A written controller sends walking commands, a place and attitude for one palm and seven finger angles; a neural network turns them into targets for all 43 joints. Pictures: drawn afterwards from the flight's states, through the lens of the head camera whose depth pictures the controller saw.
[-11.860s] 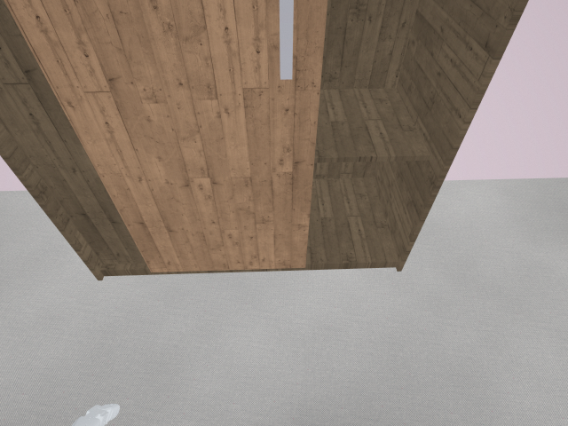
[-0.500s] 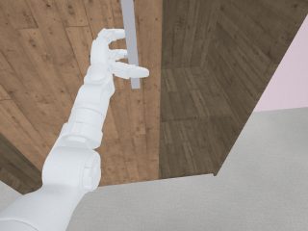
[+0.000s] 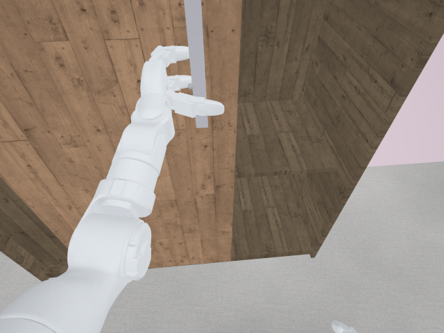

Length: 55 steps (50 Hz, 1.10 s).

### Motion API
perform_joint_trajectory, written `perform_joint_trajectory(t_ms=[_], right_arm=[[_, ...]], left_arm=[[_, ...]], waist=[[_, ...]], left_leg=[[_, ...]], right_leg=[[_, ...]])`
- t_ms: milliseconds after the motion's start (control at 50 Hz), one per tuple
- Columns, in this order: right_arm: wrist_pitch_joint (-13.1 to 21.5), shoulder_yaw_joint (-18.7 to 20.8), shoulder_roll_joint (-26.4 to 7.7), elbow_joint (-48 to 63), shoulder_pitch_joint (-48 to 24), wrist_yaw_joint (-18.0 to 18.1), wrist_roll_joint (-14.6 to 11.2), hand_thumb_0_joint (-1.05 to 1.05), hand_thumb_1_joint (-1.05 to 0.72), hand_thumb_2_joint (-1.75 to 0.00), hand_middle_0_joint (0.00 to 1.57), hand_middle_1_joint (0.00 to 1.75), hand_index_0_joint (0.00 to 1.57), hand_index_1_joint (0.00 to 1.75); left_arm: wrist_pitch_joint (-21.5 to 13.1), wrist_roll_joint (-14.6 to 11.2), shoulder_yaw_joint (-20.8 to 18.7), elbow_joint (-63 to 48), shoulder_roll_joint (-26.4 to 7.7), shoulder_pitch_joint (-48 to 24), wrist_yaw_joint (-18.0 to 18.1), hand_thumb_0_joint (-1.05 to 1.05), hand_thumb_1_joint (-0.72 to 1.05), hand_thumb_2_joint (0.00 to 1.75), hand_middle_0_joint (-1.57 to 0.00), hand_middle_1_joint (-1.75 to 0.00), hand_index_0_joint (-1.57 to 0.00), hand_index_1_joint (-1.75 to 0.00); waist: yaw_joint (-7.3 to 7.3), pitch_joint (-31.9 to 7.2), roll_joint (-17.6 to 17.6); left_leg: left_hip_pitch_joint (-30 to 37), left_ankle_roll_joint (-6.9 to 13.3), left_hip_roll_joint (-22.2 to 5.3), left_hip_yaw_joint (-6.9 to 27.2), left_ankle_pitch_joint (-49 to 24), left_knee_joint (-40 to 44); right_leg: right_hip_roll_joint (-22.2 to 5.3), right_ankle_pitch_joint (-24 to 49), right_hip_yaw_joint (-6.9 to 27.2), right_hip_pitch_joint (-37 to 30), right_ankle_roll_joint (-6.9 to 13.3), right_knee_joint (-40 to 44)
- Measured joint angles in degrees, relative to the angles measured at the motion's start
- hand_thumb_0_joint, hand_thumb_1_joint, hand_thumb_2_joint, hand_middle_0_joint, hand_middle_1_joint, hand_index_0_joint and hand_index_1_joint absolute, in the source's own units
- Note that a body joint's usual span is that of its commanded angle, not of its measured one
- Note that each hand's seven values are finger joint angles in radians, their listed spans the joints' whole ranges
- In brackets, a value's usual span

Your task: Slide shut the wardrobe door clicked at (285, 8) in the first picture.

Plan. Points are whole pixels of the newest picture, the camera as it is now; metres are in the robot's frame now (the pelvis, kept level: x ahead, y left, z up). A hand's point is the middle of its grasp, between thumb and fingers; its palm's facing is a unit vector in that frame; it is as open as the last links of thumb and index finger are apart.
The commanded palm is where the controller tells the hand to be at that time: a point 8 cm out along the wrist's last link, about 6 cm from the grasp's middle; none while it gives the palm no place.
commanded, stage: slide the fingers in behind the handle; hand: left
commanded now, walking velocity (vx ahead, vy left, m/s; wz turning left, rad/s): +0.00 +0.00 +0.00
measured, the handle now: (197, 60) +0.53 +0.06 +0.25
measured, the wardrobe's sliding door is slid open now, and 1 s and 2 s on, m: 0.39 0.39 0.39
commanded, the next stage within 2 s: grip the handle and tug to test in 1.24 s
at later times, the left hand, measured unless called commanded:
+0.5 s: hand (205, 84) +0.47 +0.04 +0.23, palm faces +0.08 -1.00 -0.01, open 14.0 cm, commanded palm +0.45 +0.09 +0.23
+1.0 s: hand (209, 84) +0.47 +0.04 +0.23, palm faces +0.09 -1.00 -0.01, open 14.3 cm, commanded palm +0.45 +0.08 +0.23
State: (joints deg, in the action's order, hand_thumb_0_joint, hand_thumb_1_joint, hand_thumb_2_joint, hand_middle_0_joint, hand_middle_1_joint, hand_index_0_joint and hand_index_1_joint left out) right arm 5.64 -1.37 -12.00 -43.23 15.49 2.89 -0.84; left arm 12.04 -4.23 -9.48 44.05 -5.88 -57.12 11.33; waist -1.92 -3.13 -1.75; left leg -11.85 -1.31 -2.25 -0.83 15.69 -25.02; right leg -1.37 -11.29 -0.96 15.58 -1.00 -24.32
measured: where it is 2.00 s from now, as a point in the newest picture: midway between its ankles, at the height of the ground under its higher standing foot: outside the picture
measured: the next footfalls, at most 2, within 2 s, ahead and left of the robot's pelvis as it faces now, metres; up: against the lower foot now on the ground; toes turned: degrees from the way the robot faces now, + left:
none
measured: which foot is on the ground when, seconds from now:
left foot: down 0.00-1.00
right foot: down 0.00-1.00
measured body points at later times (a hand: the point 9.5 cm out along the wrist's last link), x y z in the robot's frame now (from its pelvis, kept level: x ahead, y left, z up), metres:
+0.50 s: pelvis +0.01 +0.00 +0.00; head +0.01 -0.01 +0.45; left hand +0.46 +0.10 +0.23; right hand +0.08 -0.24 -0.13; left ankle -0.03 +0.13 -0.74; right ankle +0.01 -0.13 -0.74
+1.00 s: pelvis +0.01 +0.00 +0.00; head +0.01 -0.01 +0.45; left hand +0.46 +0.09 +0.23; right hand +0.11 -0.23 -0.13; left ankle -0.03 +0.13 -0.74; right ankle +0.01 -0.13 -0.74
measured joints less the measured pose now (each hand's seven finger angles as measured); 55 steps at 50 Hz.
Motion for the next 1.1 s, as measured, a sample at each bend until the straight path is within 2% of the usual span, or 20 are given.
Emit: perform_joint_trajectory(t_ms=[140, 320, 400, 480, 600, 880, 1100], right_arm=[[0.64, 0.15, -0.01, -0.18, 0.29, -0.24, 0.42, 0.01, -0.9, -0.9, 0.2, 0.3, 0.2, 0.3], [-0.48, 0.46, 0.2, -0.26, 2.12, -0.93, 1.24, 0.01, -0.9, -0.9, 0.2, 0.3, 0.2, 0.3], [-0.98, 0.88, 0.13, -0.27, 3.07, -1.27, 1.16, 0.01, -0.9, -0.9, 0.2, 0.3, 0.2, 0.3], [-1.46, 1.11, -0.1, -0.57, 3.18, -1.19, 0.74, 0.01, -0.9, -0.9, 0.2, 0.3, 0.2, 0.3], [-1.07, 1.09, -0.17, -0.72, 1.81, -0.77, 0.61, 0.01, -0.9, -0.9, 0.2, 0.3, 0.2, 0.3], [-0.15, 0.83, 0.45, -0.5, 0.36, -1.17, 0.97, 0.01, -0.9, -0.9, 0.2, 0.3, 0.2, 0.3], [-0.61, 0.81, 0.62, -0.73, 0.95, -1.38, 0.87, 0.01, -0.9, -0.9, 0.2, 0.3, 0.2, 0.3]], left_arm=[[-1.42, -0.04, 1.05, 2.15, 1.36, -2.4, 0.87, -0.01, -0.5, 0.3, -0.3, -1.2, -0.3, -1.2], [-2.5, 1.12, -1.26, 1.76, 2.11, -1.59, 3.1, -0.01, -0.5, 0.3, -0.3, -1.2, -0.3, -1.2], [-2.63, 1.65, -0.54, -0.75, 1.81, 0.15, 3.26, -0.01, -0.5, 0.3, -0.3, -1.2, -0.3, -1.2], [-1.05, 1.31, 0.81, -2.17, 2.06, 1.09, 2.75, -0.01, -0.5, 0.3, -0.3, -1.2, -0.3, -1.2], [0.94, 0.68, 1.48, -1.64, 2.62, -0.54, 3.83, -0.01, -0.5, 0.3, -0.28, -1.19, -0.27, -1.19], [-0.59, 0.41, 2.4, 0.29, 3.93, -1.86, 4.67, -0.01, -0.5, 0.3, -0.27, -1.19, -0.25, -1.19], [-0.54, 0.4, 2.51, -0.75, 4.17, -0.97, 4.64, -0.01, -0.5, 0.3, -0.27, -1.19, -0.24, -1.19]], waist=[[-0.32, 0.25, -0.04], [-1.47, -0.44, -0.05], [-1.25, -0.53, -0.19], [-0.8, -0.47, -0.44], [-0.58, -0.04, -0.36], [0.07, -0.21, -0.17], [-0.08, -0.34, -0.18]], left_leg=[[-1.13, 0.09, 0.26, -0.01, 0.07, -0.45], [-0.85, 0.02, -0.04, -1.06, 0.34, 0.08], [-0.37, -0.08, -0.26, -1.14, 0.43, 0.26], [0.0, -0.15, -0.38, -0.8, 0.49, 0.19], [-0.25, -0.2, -0.27, -0.21, 0.34, -0.02], [-0.97, -0.2, 0.04, 0.36, 0.46, -0.5], [-0.6, -0.06, 0.09, 0.16, 0.84, -0.67]], right_leg=[[-0.26, -0.18, 0.05, 1.24, -0.1, -0.68], [0.11, -0.46, 1.05, 1.78, -0.04, -0.9], [0.34, -0.47, 1.1, 1.29, 0.07, -0.63], [0.42, -0.43, 0.74, 0.57, 0.14, -0.27], [0.27, -0.39, 0.17, 0.49, 0.18, -0.31], [-0.09, -0.93, -0.36, 1.14, 0.18, -1.15], [-0.14, -1.2, -0.17, 0.81, 0.04, -1.25]])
